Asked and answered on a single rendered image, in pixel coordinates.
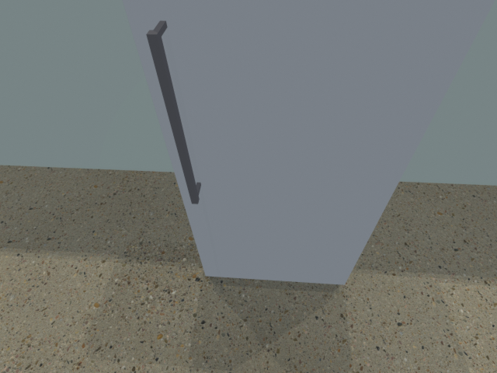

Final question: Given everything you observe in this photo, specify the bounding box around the handle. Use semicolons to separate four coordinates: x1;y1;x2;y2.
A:
146;21;201;204

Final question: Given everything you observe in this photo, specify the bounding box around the fridge door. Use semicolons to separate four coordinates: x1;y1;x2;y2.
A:
123;0;495;285

